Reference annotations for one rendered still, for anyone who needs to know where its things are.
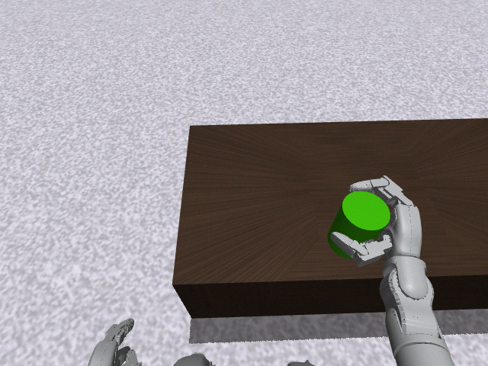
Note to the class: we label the right robot arm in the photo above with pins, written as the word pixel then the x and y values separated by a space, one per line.
pixel 412 328

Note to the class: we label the can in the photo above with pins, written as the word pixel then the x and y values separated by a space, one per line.
pixel 362 216

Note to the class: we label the left robot hand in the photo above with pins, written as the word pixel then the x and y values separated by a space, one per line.
pixel 106 352

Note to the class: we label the right robot hand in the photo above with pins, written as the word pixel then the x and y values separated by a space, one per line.
pixel 401 236

